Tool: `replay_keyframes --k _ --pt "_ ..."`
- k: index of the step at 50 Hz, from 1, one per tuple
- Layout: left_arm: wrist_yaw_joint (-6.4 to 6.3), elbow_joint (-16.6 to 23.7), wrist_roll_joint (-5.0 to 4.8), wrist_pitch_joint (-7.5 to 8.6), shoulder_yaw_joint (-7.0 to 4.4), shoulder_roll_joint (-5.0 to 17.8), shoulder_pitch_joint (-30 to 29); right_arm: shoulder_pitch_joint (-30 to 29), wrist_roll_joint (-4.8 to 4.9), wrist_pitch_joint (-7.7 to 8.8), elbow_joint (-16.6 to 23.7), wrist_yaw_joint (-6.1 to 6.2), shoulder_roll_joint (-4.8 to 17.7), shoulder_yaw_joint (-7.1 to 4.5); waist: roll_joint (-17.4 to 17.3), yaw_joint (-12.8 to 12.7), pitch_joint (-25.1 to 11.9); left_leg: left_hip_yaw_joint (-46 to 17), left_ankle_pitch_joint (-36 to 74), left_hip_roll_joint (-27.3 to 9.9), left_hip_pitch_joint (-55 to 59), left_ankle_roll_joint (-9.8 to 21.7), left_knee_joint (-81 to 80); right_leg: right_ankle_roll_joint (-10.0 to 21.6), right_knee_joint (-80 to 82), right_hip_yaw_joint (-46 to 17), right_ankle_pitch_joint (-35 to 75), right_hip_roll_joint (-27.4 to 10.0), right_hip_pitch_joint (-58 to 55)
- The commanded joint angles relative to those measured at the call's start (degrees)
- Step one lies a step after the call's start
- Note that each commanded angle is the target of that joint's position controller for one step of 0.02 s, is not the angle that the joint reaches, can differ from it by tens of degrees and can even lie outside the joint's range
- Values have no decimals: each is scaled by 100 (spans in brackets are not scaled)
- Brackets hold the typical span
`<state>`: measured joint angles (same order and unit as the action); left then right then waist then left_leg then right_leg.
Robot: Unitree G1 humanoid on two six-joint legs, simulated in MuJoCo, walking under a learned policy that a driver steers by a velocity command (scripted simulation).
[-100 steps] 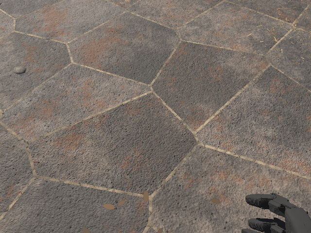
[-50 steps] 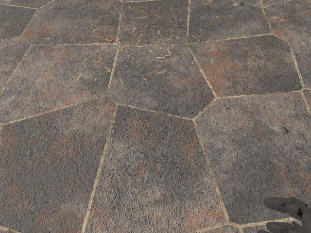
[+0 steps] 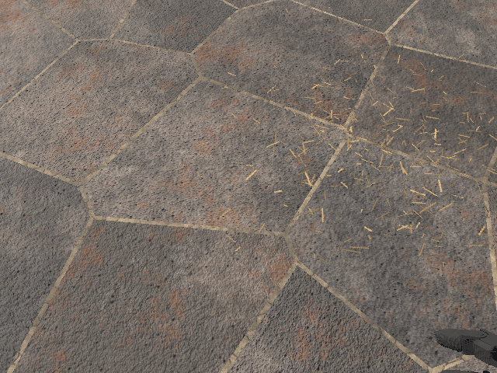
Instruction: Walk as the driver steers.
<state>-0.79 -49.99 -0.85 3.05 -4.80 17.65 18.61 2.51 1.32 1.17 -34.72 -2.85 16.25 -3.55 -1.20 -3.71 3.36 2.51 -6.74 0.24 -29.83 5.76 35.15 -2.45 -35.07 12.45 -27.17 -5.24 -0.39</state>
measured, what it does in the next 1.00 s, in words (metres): walks ahead, turning left: right foot, then left foot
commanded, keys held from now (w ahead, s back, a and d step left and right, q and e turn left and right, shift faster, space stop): w+q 0.36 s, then w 0.46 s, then w+e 0.18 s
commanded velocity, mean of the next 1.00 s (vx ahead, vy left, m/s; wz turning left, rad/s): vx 0.50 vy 0.00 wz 0.31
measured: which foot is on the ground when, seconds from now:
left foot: down 0.00-0.48, up 0.50-0.94, down 0.96-1.00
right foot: up 0.00-0.44, down 0.46-0.98, up 1.00-1.00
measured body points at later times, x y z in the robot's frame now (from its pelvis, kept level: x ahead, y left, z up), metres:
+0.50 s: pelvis +0.29 -0.01 +0.01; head +0.31 +0.00 +0.46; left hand +0.44 +0.28 -0.06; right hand +0.40 -0.29 -0.11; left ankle +0.12 +0.08 -0.70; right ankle +0.41 -0.09 -0.72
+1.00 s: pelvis +0.53 +0.10 +0.01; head +0.56 +0.12 +0.46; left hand +0.42 +0.36 -0.12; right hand +0.83 -0.04 -0.04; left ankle +0.59 +0.23 -0.72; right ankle +0.42 -0.09 -0.70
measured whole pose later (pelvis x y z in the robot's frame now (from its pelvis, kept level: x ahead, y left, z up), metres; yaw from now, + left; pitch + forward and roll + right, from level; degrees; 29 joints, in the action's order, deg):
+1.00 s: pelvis +0.53 +0.10 +0.01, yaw +16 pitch +2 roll -1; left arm 0.1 -50.9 -1.0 2.8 -2.8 17.4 23.9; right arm 0.8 -0.1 5.2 -35.1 -1.5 14.6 -1.8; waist 0.4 -5.6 1.7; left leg 0.4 -6.0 -0.4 -26.5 1.9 30.4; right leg 0.3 -35.6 -3.3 -27.4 -0.5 5.1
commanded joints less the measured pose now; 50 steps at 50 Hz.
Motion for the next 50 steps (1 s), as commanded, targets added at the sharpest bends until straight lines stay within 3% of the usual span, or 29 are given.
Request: replay_keyframes --k 1,2,3,4,5,6,9,14,17,20,22,23,24,25,26,27,28,29,31,34,37,40,42,44,46,47,48,49,50 --pt "84 824 130 373 104 413 -22 2197 14 53 66 133 1660 -524 -1041 985 -2713 -5108 -1354 -2027 5589 1941 -1567 119 -4406 -1531 -793 691 4383" --pt "144 990 -114 479 -14 818 -686 2070 -45 122 -15 96 1261 -402 -542 1155 -2031 -4326 -1226 -1825 5177 1562 -1772 215 -4476 -1793 -262 373 4899" --pt "136 1061 -121 536 27 751 -857 1779 -33 168 -29 100 1113 -355 -304 959 -1374 -3557 -838 -1585 4323 1355 -1800 284 -4038 -1711 250 152 4855" --pt "79 987 16 541 20 714 -840 1362 -36 177 22 116 961 -303 47 681 -984 -2992 -277 -1344 3458 1170 -1837 248 -3540 -1699 594 -54 4490" --pt "50 951 103 487 -22 766 -740 1078 -90 188 108 132 806 -243 -40 448 -783 -2614 318 -1159 2798 1087 -1951 207 -3179 -1722 824 -187 4048" --pt "56 953 125 412 -35 756 -646 952 -127 193 169 147 771 -225 -150 310 -729 -2494 574 -1061 2401 1094 -2086 149 -3026 -1728 954 -210 3757" --pt "40 1010 190 272 16 526 -746 1041 -89 240 82 233 865 -257 -123 253 -588 -2049 1148 -879 1772 1147 -2243 -92 -2337 -1589 1391 -114 3588" --pt "108 1296 143 305 151 257 -1849 1475 -25 186 -139 359 984 -299 -302 660 -328 -1716 445 -496 1436 743 -2156 -174 -214 -1557 3127 288 3170" --pt "186 1437 54 360 130 377 -2221 1763 18 157 -288 369 1008 -313 -364 791 -266 -2092 44 -648 1637 673 -1943 -105 337 -1667 3252 437 2928" --pt "255 1422 47 425 57 564 -2087 1847 -2 121 -374 397 909 -291 -521 697 -310 -2494 13 -884 2181 578 -1473 90 644 -1739 2767 433 2743" --pt "242 1274 78 466 -15 633 -1532 1808 -27 90 -405 391 789 -257 -637 408 -444 -2496 554 -782 2274 429 -1006 335 919 -1525 2474 496 2004" --pt "210 1173 148 492 -92 798 -976 1822 -59 99 -380 369 566 -172 -511 147 -897 -2244 876 -482 2117 255 -180 580 908 -1688 2459 243 1040" --pt "187 1106 215 497 -176 1142 -188 2093 -143 124 -307 367 300 -66 291 -25 -1703 -1765 -212 -13 1150 -9 1460 1057 699 -2806 2474 -738 -566" --pt "246 793 171 405 -282 1420 359 2764 60 179 -284 374 166 -9 2128 157 -2143 -1199 -2609 618 -695 -382 3127 1870 1517 -5406 775 -1661 -1867" --pt "277 847 -1 393 -156 903 289 2478 101 194 -375 389 706 -100 1355 -12 -1597 -1474 -2538 287 -1384 -415 3751 1757 1858 -5745 -557 -1647 -1616" --pt "257 891 5 359 -73 648 -20 1791 75 188 -271 384 913 -158 821 -101 -891 -1343 -2015 99 -1561 -413 3845 1549 1930 -4925 -373 -1447 -941" --pt "249 943 85 327 -20 569 -295 1412 -10 189 -185 388 858 -143 453 -12 -550 -1136 -1639 -91 -1416 -418 3685 1460 2009 -4292 294 -1214 -294" --pt "236 916 120 309 18 470 -462 1230 -78 215 -119 366 763 -143 417 107 -319 -1064 -1363 -271 -1305 -421 3354 1474 2122 -3874 883 -1027 162" --pt "213 871 146 326 76 337 -532 1338 -63 231 -146 312 561 -117 700 301 -351 -895 -1116 -483 -849 -444 2887 1427 2322 -3290 1629 -727 568" --pt "181 729 52 344 31 550 -369 1064 -102 230 -51 291 336 -34 662 274 -296 -668 -839 -577 -916 -562 2117 1578 2562 -2805 2366 -722 698" --pt "146 613 18 289 -7 733 -227 541 -111 279 56 251 200 48 553 115 -237 -533 53 -576 -769 -622 1017 1499 2676 -2313 2709 -611 718" --pt "138 464 -32 235 -8 818 38 34 -65 323 144 187 182 76 545 -71 -155 -374 750 -421 -357 -651 156 1381 2635 -1962 2848 -526 753" --pt "141 339 -66 186 -3 832 294 -297 -34 347 255 143 216 71 535 -174 -63 -361 826 -341 -222 -621 -143 1354 2541 -2034 2848 -635 636" --pt "124 256 -92 115 -12 873 406 -467 -21 392 355 92 296 41 562 -119 13 -411 569 -263 -137 -529 -439 1292 2338 -2219 2936 -777 407" --pt "87 233 -97 46 -57 1012 349 -191 -27 440 300 79 472 -33 631 144 -102 -391 289 -165 424 -408 -728 1177 1979 -2338 3306 -851 302" --pt "72 248 -103 30 -49 1014 258 310 -50 452 154 108 621 -121 590 462 -374 -294 306 -67 1237 -288 -960 1054 1456 -2202 3933 -685 426" --pt "74 288 -52 44 19 834 244 1106 -105 450 -51 170 902 -256 484 839 -949 -414 387 -258 2546 -110 -892 869 447 -1979 4024 -361 888" --pt "74 506 132 76 184 378 202 2158 -207 416 -165 252 1372 -374 -328 1221 -1945 -1681 514 -1527 4261 251 -664 607 -1440 -1664 2254 112 2064" --pt "77 557 -25 164 292 -11 937 2234 -224 347 -259 213 1526 -387 -1829 844 -2573 -3909 -850 -2516 5350 950 -1356 383 -2993 -1641 -667 715 3784"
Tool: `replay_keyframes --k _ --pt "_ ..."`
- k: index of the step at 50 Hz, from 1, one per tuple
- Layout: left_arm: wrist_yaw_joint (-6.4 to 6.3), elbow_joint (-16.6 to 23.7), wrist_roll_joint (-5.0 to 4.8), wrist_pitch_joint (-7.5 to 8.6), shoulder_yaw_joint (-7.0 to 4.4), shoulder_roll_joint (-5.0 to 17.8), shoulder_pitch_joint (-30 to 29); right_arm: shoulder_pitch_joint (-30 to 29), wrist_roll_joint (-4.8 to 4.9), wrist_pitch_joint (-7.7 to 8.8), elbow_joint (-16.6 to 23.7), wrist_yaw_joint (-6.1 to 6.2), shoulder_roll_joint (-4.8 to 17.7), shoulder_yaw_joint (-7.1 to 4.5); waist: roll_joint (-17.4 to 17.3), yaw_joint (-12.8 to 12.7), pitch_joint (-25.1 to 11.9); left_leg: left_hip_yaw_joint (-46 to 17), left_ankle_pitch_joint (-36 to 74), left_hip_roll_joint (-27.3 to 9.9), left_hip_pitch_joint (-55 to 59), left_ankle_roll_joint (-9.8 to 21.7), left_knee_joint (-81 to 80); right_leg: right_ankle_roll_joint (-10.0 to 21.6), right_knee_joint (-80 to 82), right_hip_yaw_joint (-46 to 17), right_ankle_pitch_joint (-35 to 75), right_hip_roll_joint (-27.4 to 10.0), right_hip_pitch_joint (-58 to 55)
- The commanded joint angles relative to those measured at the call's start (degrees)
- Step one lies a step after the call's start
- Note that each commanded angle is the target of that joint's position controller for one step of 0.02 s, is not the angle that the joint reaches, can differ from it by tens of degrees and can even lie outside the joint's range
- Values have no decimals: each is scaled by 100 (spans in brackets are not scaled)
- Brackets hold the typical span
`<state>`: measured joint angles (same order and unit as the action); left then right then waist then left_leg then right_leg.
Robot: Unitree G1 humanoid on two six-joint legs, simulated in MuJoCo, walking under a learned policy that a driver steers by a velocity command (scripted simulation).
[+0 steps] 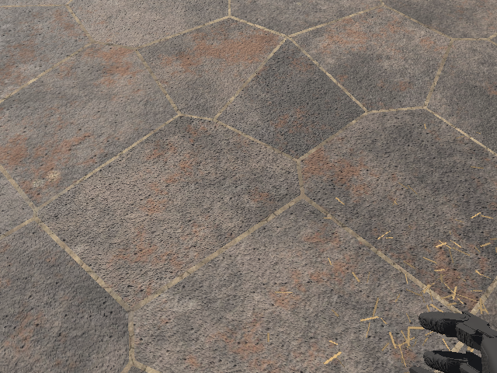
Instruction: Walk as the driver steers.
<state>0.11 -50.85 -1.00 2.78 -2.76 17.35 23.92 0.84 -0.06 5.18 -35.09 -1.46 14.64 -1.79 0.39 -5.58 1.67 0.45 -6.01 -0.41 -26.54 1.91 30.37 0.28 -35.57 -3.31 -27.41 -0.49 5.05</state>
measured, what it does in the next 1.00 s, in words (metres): walks ahead, turning right: right foot, then left foot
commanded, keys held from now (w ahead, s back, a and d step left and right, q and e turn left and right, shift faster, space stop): w+e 0.88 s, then w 0.10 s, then w+q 0.02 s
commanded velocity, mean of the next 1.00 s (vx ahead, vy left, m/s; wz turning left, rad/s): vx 0.50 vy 0.00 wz -0.50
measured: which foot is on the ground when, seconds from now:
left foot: down 0.00-0.50, up 0.52-0.96, down 0.98-1.00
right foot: up 0.00-0.48, down 0.50-0.98, up 1.00-1.00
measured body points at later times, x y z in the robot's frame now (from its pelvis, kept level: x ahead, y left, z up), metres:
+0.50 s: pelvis +0.26 -0.04 -0.01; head +0.29 -0.06 +0.44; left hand +0.53 +0.13 -0.09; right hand +0.19 -0.33 -0.14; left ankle +0.11 +0.12 -0.72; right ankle +0.35 -0.16 -0.73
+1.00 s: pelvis +0.54 -0.12 +0.00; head +0.55 -0.14 +0.45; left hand +0.72 +0.12 -0.11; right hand +0.60 -0.45 -0.07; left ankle +0.69 -0.08 -0.73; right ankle +0.35 -0.16 -0.72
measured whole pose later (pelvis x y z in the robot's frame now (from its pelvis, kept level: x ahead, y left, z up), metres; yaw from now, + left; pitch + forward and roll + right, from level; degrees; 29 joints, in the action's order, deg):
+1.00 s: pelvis +0.54 -0.12 +0.00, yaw -33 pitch +2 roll +0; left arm -1.0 -42.7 -0.7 1.5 -4.6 17.7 22.1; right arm 2.3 -0.4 7.1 -39.8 -1.6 15.9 -2.5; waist -0.2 -4.0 0.2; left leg -1.8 -5.2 1.5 -25.8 0.6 28.2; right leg 3.0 -33.1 -12.8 -27.9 5.0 4.8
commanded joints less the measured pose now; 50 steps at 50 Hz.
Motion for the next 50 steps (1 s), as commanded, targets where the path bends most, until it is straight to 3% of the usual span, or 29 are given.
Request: replay_keyframes --k 1,2,3,4,5,7,10,15,20,22,23,24,25,26,27,28,29,30,31,32,34,38,40,43,46,48,49,50 --pt "-20 556 -135 206 -78 667 67 2260 -29 -60 -196 66 1126 -432 -1216 1195 -1782 -3645 -1704 -2229 4481 1175 -1204 95 -3549 -458 -477 -49 3747" --pt "-12 682 -176 205 -156 834 -379 1936 20 -44 -212 72 909 -351 -957 1137 -1047 -2805 -1583 -2046 3804 991 -1333 118 -3588 -368 69 -250 3953" --pt "-32 695 -129 177 -156 741 -559 1578 1 -22 -218 56 773 -299 -636 951 -705 -2252 -1074 -1804 3144 900 -1509 74 -3447 -278 517 -449 3747" --pt "-34 705 -66 130 -177 666 -626 1318 -21 7 -246 36 619 -265 -635 800 -421 -1785 -651 -1606 2652 870 -1706 34 -3221 -276 826 -579 3589" --pt "-22 686 -73 65 -177 547 -519 1171 -64 52 -288 36 577 -263 -748 642 -331 -1415 -347 -1497 2283 836 -1894 -1 -3128 -296 1053 -693 3286" --pt "-13 696 -90 -48 -159 334 -504 1050 -63 137 -399 48 552 -291 -643 515 -202 -903 208 -1447 1955 883 -2144 -69 -3026 -266 1280 -734 3157" --pt "-5 876 -50 -119 -160 261 -854 1116 -89 179 -589 106 706 -361 -404 511 -5 -333 792 -1476 1969 932 -2291 -157 -2506 -360 1880 -756 3517" --pt "176 1163 -23 -61 -72 120 -1692 1322 -45 98 -801 190 968 -428 -243 795 234 540 1014 -1377 2172 784 -2379 -63 -935 64 3037 -642 3352" --pt "333 1592 -27 -69 -59 173 -2398 1713 96 -92 -1057 211 1186 -510 -242 969 412 898 1664 -1629 3097 631 -1970 244 -178 459 2485 -486 3488" --pt "363 1672 -21 -94 -141 327 -2241 1645 133 -176 -1055 241 1349 -551 -434 760 147 1078 3436 -1634 3308 501 -1306 461 -114 789 1906 -155 2938" --pt "357 1626 -23 -116 -225 469 -1875 1599 155 -226 -1039 263 1431 -572 -542 521 -128 1157 4361 -1599 3320 433 -677 592 -128 957 1618 81 2389" --pt "322 1451 -40 -129 -371 695 -1112 1504 178 -274 -1013 283 1450 -567 -498 66 -533 1299 4680 -1442 3045 297 371 776 150 1049 1736 344 1344" --pt "223 1184 -47 -176 -581 1094 -107 1530 130 -258 -958 313 1322 -502 -232 -401 -1044 1340 3700 -1214 1969 55 1871 1024 391 593 1985 293 -372" --pt "120 1147 -98 -192 -707 1783 -11 1964 -133 -146 -657 254 510 -255 1331 124 -1376 1200 -1395 -257 -652 -348 4001 1906 653 -2268 1603 -1212 -2318" --pt "156 1398 -41 -83 -605 1608 46 1727 -5 97 -537 179 637 -196 1027 -21 -2411 -307 -2947 326 -1572 -374 5005 2570 1671 -4647 726 -1944 -2983" --pt "188 1343 7 3 -484 1187 -92 1070 237 231 -373 113 1035 -306 531 -202 -1744 -617 -2430 -24 -2122 -244 4998 2189 1900 -3886 914 -1783 -2628" --pt "183 1338 -11 56 -435 1012 -354 907 243 307 -312 115 976 -269 323 -8 -1115 -560 -1917 -267 -2077 -137 4525 1967 1890 -3090 1292 -1529 -1817" --pt "170 1393 -14 68 -377 826 -767 921 99 323 -399 164 956 -283 16 271 -728 -544 -1581 -481 -1721 -155 4004 1766 1898 -2493 1888 -1277 -975" --pt "146 1490 39 76 -312 641 -1038 1006 0 273 -447 184 1031 -332 101 479 -570 -568 -1352 -610 -1281 -188 3648 1682 1996 -2091 2476 -1092 -371" --pt "127 1563 83 75 -295 612 -1149 1092 -29 198 -457 170 1027 -350 185 608 -522 -569 -1220 -634 -991 -241 3483 1681 2121 -1955 2748 -999 -4" --pt "75 1543 50 103 -322 698 -1112 1119 -79 82 -449 170 861 -319 153 676 -451 -446 -1039 -597 -813 -417 3032 1728 2237 -1645 3280 -897 448" --pt "-62 1409 2 68 -374 877 -804 310 -85 32 -227 162 586 -203 279 425 -183 -349 346 -343 -695 -626 1394 1434 2257 -1128 3008 -504 917" --pt "-94 1350 -15 30 -379 892 -645 -94 -38 65 -139 111 528 -165 390 250 -135 -325 949 -148 -377 -630 615 1275 2198 -1109 2545 -404 1034" --pt "-107 1226 -56 -9 -391 905 -370 -445 49 127 -14 37 659 -192 451 126 -96 -450 1077 -15 -174 -565 83 1201 1963 -1501 2130 -570 799" --pt "-137 1160 -29 -45 -374 812 -317 -270 55 203 -53 -28 852 -265 622 241 -142 -527 618 -46 -8 -355 -192 1095 1490 -1898 2129 -823 252" --pt "-128 1140 2 -71 -333 677 -373 361 13 252 -235 -10 944 -347 717 569 -318 -301 381 25 813 -92 -481 934 957 -1861 2768 -690 180" --pt "-101 1172 40 -59 -237 431 -360 966 -69 283 -335 21 1124 -422 550 852 -847 -565 329 -329 1867 183 -414 753 -1 -1581 2950 -389 400" --pt "-110 1243 144 -32 -120 131 58 1759 -130 276 -422 36 1517 -503 -430 928 -1721 -1913 264 -1347 3502 716 -248 470 -1727 -1033 1568 153 1399"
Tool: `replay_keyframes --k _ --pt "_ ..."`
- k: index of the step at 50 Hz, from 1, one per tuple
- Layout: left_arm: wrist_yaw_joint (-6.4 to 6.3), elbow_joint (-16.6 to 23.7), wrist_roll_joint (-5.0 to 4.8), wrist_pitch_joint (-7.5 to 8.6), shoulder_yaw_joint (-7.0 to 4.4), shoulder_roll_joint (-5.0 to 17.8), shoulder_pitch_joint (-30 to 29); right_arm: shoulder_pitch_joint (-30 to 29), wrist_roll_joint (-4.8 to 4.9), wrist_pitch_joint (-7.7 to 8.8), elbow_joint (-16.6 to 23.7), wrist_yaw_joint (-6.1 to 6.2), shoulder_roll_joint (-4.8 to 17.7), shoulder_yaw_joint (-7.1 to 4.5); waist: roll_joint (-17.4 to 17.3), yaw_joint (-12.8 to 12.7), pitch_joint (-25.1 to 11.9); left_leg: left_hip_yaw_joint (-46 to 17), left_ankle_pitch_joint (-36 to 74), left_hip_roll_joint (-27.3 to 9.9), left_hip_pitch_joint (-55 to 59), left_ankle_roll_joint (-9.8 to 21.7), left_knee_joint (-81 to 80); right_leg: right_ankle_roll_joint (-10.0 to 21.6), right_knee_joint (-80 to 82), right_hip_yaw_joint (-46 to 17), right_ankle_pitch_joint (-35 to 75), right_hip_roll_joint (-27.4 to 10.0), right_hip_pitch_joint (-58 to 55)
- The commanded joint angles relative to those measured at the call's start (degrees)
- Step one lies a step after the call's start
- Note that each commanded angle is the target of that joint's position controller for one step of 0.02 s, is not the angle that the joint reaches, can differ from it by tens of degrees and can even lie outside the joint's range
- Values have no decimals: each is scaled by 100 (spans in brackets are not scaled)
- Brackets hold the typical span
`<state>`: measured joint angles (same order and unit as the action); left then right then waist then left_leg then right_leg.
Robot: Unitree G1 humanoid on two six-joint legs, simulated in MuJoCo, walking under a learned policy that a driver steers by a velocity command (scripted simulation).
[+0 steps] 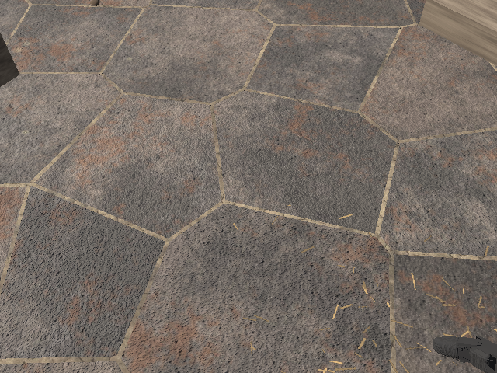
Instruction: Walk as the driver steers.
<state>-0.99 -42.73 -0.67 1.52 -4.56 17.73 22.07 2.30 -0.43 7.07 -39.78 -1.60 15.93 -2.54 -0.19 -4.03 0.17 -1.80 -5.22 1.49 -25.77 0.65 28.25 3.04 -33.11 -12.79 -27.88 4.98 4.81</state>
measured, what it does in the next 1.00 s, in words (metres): walks ahead, turning left: right foot, then left foot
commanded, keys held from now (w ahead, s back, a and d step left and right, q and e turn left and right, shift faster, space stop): w+q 1.00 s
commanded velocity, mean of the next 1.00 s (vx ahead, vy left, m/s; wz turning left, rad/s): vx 0.50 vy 0.00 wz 0.38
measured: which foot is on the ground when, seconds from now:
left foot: down 0.00-0.44, up 0.46-0.92, down 0.94-1.00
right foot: up 0.00-0.42, down 0.44-0.92, up 0.94-1.00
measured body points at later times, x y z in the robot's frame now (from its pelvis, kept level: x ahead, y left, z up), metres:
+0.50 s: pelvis +0.26 -0.01 +0.01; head +0.28 -0.02 +0.46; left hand +0.45 +0.26 -0.05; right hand +0.31 -0.29 -0.12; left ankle +0.12 +0.11 -0.68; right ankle +0.34 -0.11 -0.72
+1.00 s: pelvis +0.49 +0.10 -0.01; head +0.53 +0.13 +0.44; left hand +0.39 +0.38 -0.13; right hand +0.80 -0.02 -0.08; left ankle +0.54 +0.21 -0.72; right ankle +0.39 -0.11 -0.64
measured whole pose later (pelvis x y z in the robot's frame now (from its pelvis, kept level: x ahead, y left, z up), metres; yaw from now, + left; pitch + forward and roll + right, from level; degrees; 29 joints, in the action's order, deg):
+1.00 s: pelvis +0.49 +0.10 -0.01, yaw +29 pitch +2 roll -1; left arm 0.0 -46.8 -0.8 4.2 -3.6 17.7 17.5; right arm 5.6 1.3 1.6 -34.6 -2.4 17.5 -3.6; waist -0.6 -2.8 4.1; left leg 1.6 -10.7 2.6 -28.4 5.8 36.9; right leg -1.6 -60.1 2.9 -29.2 -3.4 10.8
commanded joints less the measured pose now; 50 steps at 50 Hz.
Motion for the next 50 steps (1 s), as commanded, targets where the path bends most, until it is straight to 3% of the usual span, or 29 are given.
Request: replay_keyframes --k 1,2,3,4,5,6,8,12,17,19,21,22,23,24,25,26,28,31,35,38,42,44,45,46,47,48,49,50 --pt "6 437 -110 163 99 28 880 2098 -16 2 -310 -37 1629 -524 -2141 568 -1803 -4339 -1590 -2355 4482 1689 -980 -151 -3547 375 -585 150 3265" --pt "2 370 -151 190 10 588 452 1926 152 -7 -222 -63 1077 -382 -1219 747 -1143 -4490 -2794 -2234 4117 1554 -1303 -154 -4047 115 -381 -207 3892" --pt "18 506 -99 206 -38 775 -289 1549 150 -51 -156 -46 817 -292 -684 800 -470 -3620 -2513 -1988 3437 1345 -1332 -139 -4017 376 169 -477 4034" --pt "17 605 5 241 -18 706 -715 1327 78 -96 -95 -46 754 -242 -304 752 -146 -3033 -1760 -1722 2794 1290 -1397 -143 -3799 595 510 -647 3886" --pt "27 679 88 298 -23 612 -892 1198 53 -127 -92 -37 696 -215 -253 647 55 -2679 -1139 -1517 2377 1299 -1472 -159 -3388 634 776 -800 3760" --pt "44 701 112 334 -14 505 -871 1167 22 -130 -84 -17 640 -180 -406 529 15 -2407 -627 -1322 2148 1256 -1539 -180 -3072 664 934 -894 3458" --pt "67 728 125 360 32 312 -841 1258 83 -138 -126 21 626 -175 -592 452 -120 -2064 36 -1160 2014 1320 -1613 -294 -2440 815 905 -889 3198" --pt "116 902 117 403 175 36 -1573 1472 173 -224 -236 156 989 -294 -526 625 -24 -1528 362 -987 1454 1280 -1710 -515 -749 1013 1834 -701 2608" --pt "199 1034 6 493 124 237 -2204 1950 226 -362 -373 211 1011 -310 -529 794 15 -1742 -19 -1012 1370 1072 -1422 -557 304 899 2705 -438 1836" --pt "195 1031 -16 531 57 370 -2112 1945 227 -403 -363 231 1029 -326 -598 628 -2 -1973 -233 -1053 1394 938 -1156 -443 592 878 2562 -445 1385" --pt "130 851 25 547 -71 576 -1400 1862 191 -414 -301 234 806 -265 -577 206 -291 -1864 -164 -712 1075 671 -407 -190 883 865 2353 -626 196" --pt "68 757 108 545 -169 891 -562 1748 116 -384 -170 215 475 -150 -73 -202 -921 -1433 -648 -372 474 445 1034 159 859 76 1996 -1498 -1017" --pt "61 614 155 434 -291 1383 -48 2357 198 -307 19 225 77 -23 1539 -44 -1645 -610 -2548 281 -1130 138 2746 977 1238 -2032 1006 -2786 -2497" --pt "106 514 86 399 -241 1052 5 2362 302 -297 -9 244 561 -117 1540 -73 -1358 -606 -2819 -83 -1981 63 3758 1172 1609 -2987 -262 -2984 -2285" --pt "107 542 56 406 -135 676 -220 1937 292 -328 -7 244 882 -218 976 -130 -665 -666 -2318 -295 -2180 51 4126 974 1708 -2283 -232 -2714 -1704" --pt "116 551 79 405 -66 492 -528 1720 238 -368 5 243 860 -237 684 -10 -316 -557 -1891 -447 -2042 10 4137 820 1794 -1532 459 -2441 -1148" --pt "131 482 138 411 13 240 -916 1534 190 -438 75 194 698 -255 714 234 76 -520 -1390 -704 -1727 -47 3835 701 2065 -542 1538 -2064 -338" --pt "129 348 112 485 -48 339 -993 1361 192 -530 220 130 414 -201 638 342 159 -387 -946 -810 -1553 -142 3505 753 2388 270 2412 -1959 60" --pt "99 155 103 488 -132 598 -943 889 169 -520 421 28 307 -133 398 270 196 -273 72 -827 -1492 -181 2346 748 2491 1109 3138 -1907 2" --pt "69 17 54 442 -168 769 -766 305 164 -481 603 -79 264 -82 301 67 323 8 679 -725 -1213 -73 1463 626 2490 1597 3231 -1885 -69" --pt "64 -181 -62 329 -235 985 -484 -197 179 -500 898 -187 376 -105 304 9 451 266 268 -585 -1147 199 876 450 2199 1921 3772 -2095 -695" --pt "34 -201 -99 251 -284 1162 -473 -32 146 -531 955 -205 556 -197 473 218 198 593 -335 -247 -575 430 780 325 1496 2155 5563 -2100 -928" --pt "11 -198 -117 203 -303 1242 -481 415 136 -555 879 -191 731 -298 524 508 -112 757 -540 -3 96 580 712 248 739 2288 6437 -2041 -906" --pt "-17 -175 -123 171 -269 1183 -514 1326 157 -583 642 -136 1006 -469 411 1013 -585 792 -247 235 1428 792 399 79 -435 2468 6546 -1859 -430" --pt "-36 -81 30 197 -154 928 -376 2271 188 -652 430 -12 1459 -653 -197 1373 -1135 -311 -183 -386 3233 1122 332 -174 -2208 2481 4721 -1625 1005" --pt "71 277 222 348 127 123 183 1983 231 -589 511 6 2064 -691 -1653 591 -1749 -3681 -1309 -1857 4954 2240 -289 -490 -4160 1868 -547 -446 3502" --pt "144 297 17 539 41 663 -501 2192 199 -517 654 -14 1509 -544 -889 1123 -2212 -4479 -2029 -2035 5040 2232 -1024 -400 -4627 741 -571 -502 4050" --pt "173 476 -171 627 -18 884 -1035 2002 144 -439 569 -29 1244 -454 -639 1149 -1311 -3652 -1579 -1862 4403 1947 -1143 -293 -4468 780 12 -724 4409"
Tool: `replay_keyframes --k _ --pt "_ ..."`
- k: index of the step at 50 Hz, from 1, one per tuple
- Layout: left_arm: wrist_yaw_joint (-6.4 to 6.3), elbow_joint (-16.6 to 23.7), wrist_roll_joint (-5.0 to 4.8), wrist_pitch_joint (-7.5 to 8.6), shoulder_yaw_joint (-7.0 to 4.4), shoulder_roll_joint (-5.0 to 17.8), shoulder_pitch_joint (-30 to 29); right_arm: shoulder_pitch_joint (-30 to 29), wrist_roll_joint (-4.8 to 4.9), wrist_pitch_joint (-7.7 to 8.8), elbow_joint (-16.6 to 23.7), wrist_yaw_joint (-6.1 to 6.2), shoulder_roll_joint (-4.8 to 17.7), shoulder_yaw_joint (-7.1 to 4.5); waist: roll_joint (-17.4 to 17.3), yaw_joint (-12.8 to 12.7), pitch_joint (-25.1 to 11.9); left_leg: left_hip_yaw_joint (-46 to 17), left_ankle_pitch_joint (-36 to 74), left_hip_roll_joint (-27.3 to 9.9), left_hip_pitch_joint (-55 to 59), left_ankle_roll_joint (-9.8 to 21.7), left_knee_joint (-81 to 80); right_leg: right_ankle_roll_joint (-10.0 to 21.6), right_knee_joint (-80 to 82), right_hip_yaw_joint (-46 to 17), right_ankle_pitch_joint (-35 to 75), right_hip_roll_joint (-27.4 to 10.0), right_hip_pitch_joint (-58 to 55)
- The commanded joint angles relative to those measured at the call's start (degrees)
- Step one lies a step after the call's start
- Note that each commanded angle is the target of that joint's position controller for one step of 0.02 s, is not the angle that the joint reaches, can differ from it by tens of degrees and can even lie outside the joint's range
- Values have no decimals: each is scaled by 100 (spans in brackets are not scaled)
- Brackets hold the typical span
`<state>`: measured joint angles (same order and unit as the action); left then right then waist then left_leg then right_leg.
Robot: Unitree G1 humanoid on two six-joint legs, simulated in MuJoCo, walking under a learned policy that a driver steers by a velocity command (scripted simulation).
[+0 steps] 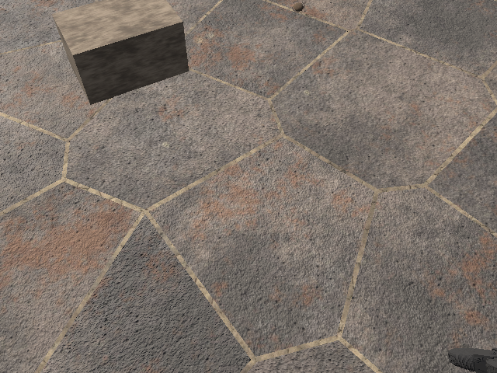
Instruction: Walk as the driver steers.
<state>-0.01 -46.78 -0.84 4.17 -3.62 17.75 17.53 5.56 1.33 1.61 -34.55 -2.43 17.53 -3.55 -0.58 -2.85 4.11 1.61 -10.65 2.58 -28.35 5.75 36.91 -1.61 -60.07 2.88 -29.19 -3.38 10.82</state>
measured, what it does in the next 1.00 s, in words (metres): walks ahead, turning right: right foot, then left foot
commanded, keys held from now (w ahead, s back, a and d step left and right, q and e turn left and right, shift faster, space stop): w+q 0.02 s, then w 0.06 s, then w+e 0.44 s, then e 0.48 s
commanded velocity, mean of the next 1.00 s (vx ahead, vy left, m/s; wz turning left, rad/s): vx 0.36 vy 0.00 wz -0.26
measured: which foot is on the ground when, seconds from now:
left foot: down 0.00-0.48, up 0.50-0.90, down 0.92-1.00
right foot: up 0.00-0.44, down 0.46-0.92, up 0.94-1.00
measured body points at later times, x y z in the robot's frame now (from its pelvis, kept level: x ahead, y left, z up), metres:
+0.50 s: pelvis +0.30 -0.04 +0.00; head +0.34 -0.05 +0.45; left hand +0.51 +0.19 -0.09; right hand +0.32 -0.34 -0.12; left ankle +0.10 +0.07 -0.69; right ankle +0.41 -0.14 -0.72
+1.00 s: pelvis +0.51 -0.05 +0.01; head +0.55 -0.05 +0.46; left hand +0.74 +0.18 -0.09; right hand +0.60 -0.36 -0.07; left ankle +0.64 +0.02 -0.72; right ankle +0.40 -0.13 -0.67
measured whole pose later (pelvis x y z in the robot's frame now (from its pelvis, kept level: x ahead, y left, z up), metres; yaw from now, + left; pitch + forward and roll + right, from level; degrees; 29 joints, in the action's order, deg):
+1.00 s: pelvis +0.51 -0.05 +0.01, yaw -23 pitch +2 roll +0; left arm -1.8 -39.0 -0.7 -1.7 -3.9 18.9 12.7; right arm 5.6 -1.4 2.8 -38.6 0.8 15.7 -2.1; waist 1.4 -2.1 1.6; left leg -2.5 -7.0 2.2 -24.5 0.9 29.5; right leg -0.8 -54.9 -10.1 -32.6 7.5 20.6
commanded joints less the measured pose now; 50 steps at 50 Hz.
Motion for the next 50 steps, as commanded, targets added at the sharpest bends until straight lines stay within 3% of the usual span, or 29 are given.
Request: replay_keyframes --k 1,2,3,6,11,13,18,20,21,22,23,24,25,26,27,28,29,30,32,35,38,41,44,45,46,47,48,49,50 --pt "33 884 -84 407 -72 777 -640 1346 -28 144 55 63 977 -315 -141 764 -1234 -3370 -444 -1731 3813 1268 -2008 199 -1292 -771 626 -114 3574" --pt "-5 791 56 394 -90 773 -567 962 -54 145 99 81 771 -247 -24 510 -932 -2787 275 -1542 3055 1133 -2047 146 -814 -741 902 -296 3180" --pt "2 736 91 328 -111 788 -401 743 -143 159 178 105 629 -188 -196 302 -848 -2466 843 -1417 2527 1095 -2162 109 -606 -772 1105 -424 2748" --pt "19 585 119 133 -60 541 -188 692 -152 241 26 144 579 -149 -227 153 -732 -1775 1788 -1312 1837 1131 -2460 -105 -100 -568 1478 -459 2380" --pt "79 718 48 99 61 291 -1002 963 -159 306 -316 215 681 -132 -242 492 -312 -771 1607 -1025 1737 724 -2752 -82 1598 -443 3433 -405 2458" --pt "140 802 -10 123 95 237 -1352 1126 -155 331 -459 216 762 -141 -236 667 -171 -635 1222 -1109 1843 636 -2884 9 2148 -366 3943 -284 2333" --pt "315 1072 -56 128 94 286 -1835 1424 -125 256 -817 219 842 -192 -135 823 82 -464 1577 -1589 3115 538 -2629 329 2756 -467 3333 -78 2946" --pt "384 1139 -25 127 78 316 -1754 1378 -100 182 -863 261 898 -220 -213 706 -30 -331 2593 -1677 3505 406 -2233 496 2843 -326 2752 68 2854" --pt "392 1124 -4 114 39 395 -1542 1292 -105 148 -841 291 960 -237 -318 567 -230 -222 3647 -1643 3576 318 -1865 596 2833 -145 2451 242 2477" --pt "375 1051 15 89 -47 549 -1125 1225 -113 102 -813 329 1019 -251 -411 333 -572 -94 4748 -1559 3594 220 -1238 713 2804 65 2231 476 1851" --pt "332 875 23 71 -195 796 -350 1136 -116 46 -764 379 990 -225 -314 -104 -1038 173 5238 -1326 3271 36 -128 891 3002 167 2443 700 729" --pt "262 761 17 31 -334 1226 540 1246 -216 68 -627 444 825 -135 211 -424 -1708 330 3748 -1116 1984 -203 1569 1275 2922 -1066 2870 -106 -1036" --pt "270 743 -52 48 -409 1601 711 1956 -316 215 -477 320 136 88 1634 55 -2342 32 -1360 163 -563 -626 3584 2387 3402 -4144 1739 -1410 -3102" --pt "248 757 -93 33 -264 1018 893 1491 -187 399 -531 221 567 32 1067 -343 -2579 -866 -2084 77 -1281 -558 4113 2288 4045 -4839 965 -1449 -3461" --pt "207 847 -12 19 -216 912 519 907 16 524 -298 156 791 -25 814 -371 -1699 -882 -1680 -181 -1642 -502 4081 2055 4163 -4020 1643 -1347 -2808" --pt "177 963 33 6 -211 899 125 611 -23 589 -216 178 742 5 207 -210 -1219 -792 -1344 -390 -1499 -506 3751 1925 4120 -3375 2814 -1150 -1996" --pt "161 1054 55 -13 -189 824 -188 486 -157 586 -195 221 773 -34 -79 -11 -844 -706 -1230 -523 -1261 -599 3383 1884 4096 -2846 4209 -998 -1238" --pt "130 1120 109 -28 -160 751 -324 586 -219 524 -170 249 792 -66 12 193 -821 -714 -1193 -615 -831 -673 3204 1872 4109 -2488 5112 -852 -724" --pt "82 1135 91 -63 -158 727 -497 872 -236 369 -229 297 614 -32 193 423 -793 -625 -1156 -613 -544 -886 2683 1870 4183 -2096 5862 -659 -174" --pt "-31 1071 39 -164 -246 974 -504 764 -243 222 -233 377 417 39 355 433 -872 -426 -482 -367 -229 -1125 1594 1705 4115 -1647 6138 -333 355" --pt "-151 994 -51 -352 -257 947 -410 315 -209 189 -181 351 367 60 552 256 -1089 -437 624 -102 241 -1156 573 1320 3897 -1563 5427 -45 495" --pt "-213 955 -47 -490 -255 906 -293 -123 -162 196 -67 293 422 37 658 109 -1066 -613 772 27 296 -1103 -132 1171 3639 -2037 4580 -106 227" --pt "-239 1046 -20 -537 -241 826 -467 6 -178 274 -89 260 609 -70 812 265 -967 -810 605 0 517 -901 -850 1038 3185 -2677 3885 -149 -109" --pt "-239 1105 -25 -538 -220 764 -619 211 -196 324 -141 267 626 -98 819 436 -956 -763 1154 -98 937 -764 -1377 895 2900 -2701 3561 12 -42" --pt "-220 1188 38 -512 -143 523 -550 403 -279 353 -131 313 858 -150 475 440 -1258 -1201 2145 -800 1812 -460 -1458 668 2200 -2476 2737 305 297" --pt "-199 1168 142 -474 -61 212 90 387 -381 291 -31 380 1116 -173 -775 81 -1595 -2382 4454 -2035 3025 222 -1201 325 1010 -1732 -244 1034 1305" --pt "-177 1182 36 -482 -86 496 537 756 -369 169 -202 372 1038 -208 -1706 45 -1958 -3854 3958 -2956 3417 1081 -1404 69 -108 -1260 -1374 1092 2131" --pt "-180 1021 12 -529 -222 957 500 586 -242 126 -83 366 754 -145 -1009 142 -1673 -3592 3028 -2666 3147 1042 -1474 -139 -792 -1325 -978 766 2304" --pt "-201 993 -33 -624 -296 1090 130 425 -238 74 -41 376 540 -90 -594 237 -1349 -2771 2400 -2270 2807 759 -1449 -260 -1096 -1190 -523 633 2416"
Keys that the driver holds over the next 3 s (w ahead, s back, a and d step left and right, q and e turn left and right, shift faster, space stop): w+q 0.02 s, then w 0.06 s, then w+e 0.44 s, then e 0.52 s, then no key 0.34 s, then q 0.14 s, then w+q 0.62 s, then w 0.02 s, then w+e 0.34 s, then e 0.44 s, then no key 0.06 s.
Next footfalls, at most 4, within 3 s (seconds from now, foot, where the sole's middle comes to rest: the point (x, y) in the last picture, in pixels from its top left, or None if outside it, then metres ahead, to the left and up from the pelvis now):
0.46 right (323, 365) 0.45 -0.14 -0.75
0.92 left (269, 281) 0.67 0.00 -0.75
1.32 right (344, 346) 0.50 -0.19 -0.75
1.84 left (267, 267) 0.72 0.01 -0.75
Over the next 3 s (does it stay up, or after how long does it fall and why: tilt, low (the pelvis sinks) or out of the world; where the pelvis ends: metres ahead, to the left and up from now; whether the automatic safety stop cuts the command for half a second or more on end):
stays up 1.16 -0.12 0.02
